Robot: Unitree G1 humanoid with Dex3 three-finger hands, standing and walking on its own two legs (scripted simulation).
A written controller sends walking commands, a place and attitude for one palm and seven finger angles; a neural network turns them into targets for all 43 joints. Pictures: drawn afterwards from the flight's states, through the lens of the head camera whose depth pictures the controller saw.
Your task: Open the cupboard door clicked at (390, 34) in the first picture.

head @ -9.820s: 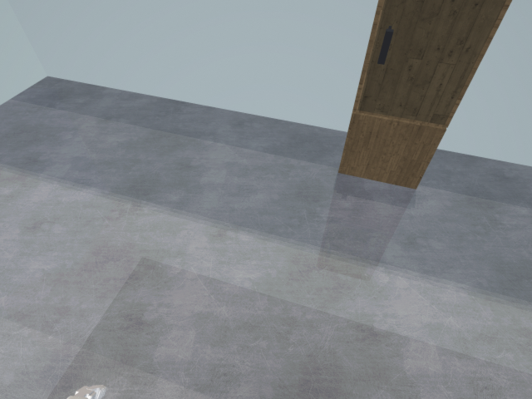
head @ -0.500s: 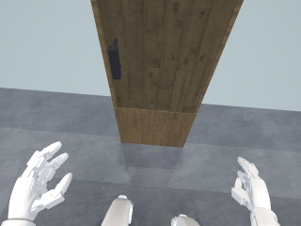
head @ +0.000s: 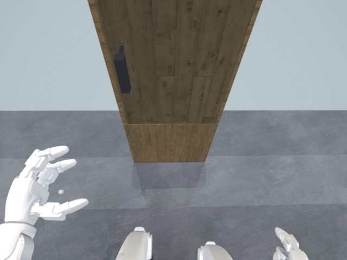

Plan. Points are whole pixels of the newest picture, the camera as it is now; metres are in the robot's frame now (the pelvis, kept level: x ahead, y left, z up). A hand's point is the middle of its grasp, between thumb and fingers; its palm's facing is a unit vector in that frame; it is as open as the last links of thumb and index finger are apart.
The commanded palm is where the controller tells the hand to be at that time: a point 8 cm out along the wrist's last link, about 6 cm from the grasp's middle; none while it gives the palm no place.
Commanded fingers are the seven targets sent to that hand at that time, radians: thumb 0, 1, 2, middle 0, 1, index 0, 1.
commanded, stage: raise the hand with hooked fingers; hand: left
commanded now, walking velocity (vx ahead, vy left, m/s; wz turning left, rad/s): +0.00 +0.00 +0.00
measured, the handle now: (123, 69) +0.61 +0.18 +0.05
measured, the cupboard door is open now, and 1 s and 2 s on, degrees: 0 0 0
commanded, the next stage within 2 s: move the hooked fingers beside the handle in 1.12 s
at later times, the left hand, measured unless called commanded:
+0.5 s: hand (37, 170) +0.28 +0.29 +0.07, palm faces +0.08 -1.00 -0.05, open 13.9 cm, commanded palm +0.26 +0.34 +0.07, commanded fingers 0.00 -0.50 0.30 -0.30 -1.20 -0.30 -1.20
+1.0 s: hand (50, 160) +0.30 +0.27 +0.07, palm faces +0.08 -1.00 -0.04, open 14.0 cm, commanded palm +0.27 +0.32 +0.08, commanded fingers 0.00 -0.50 0.30 -0.30 -1.20 -0.30 -1.20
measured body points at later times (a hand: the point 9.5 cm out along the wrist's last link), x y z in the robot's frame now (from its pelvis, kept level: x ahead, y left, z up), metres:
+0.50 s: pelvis +0.01 +0.02 +0.02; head +0.08 +0.04 +0.46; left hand +0.27 +0.34 +0.07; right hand +0.19 -0.21 -0.06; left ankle +0.07 +0.12 -0.65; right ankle +0.00 -0.13 -0.65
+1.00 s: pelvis +0.01 +0.00 +0.02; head +0.08 +0.01 +0.46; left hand +0.29 +0.32 +0.08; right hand +0.15 -0.26 -0.07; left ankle +0.07 +0.12 -0.65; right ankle +0.00 -0.13 -0.65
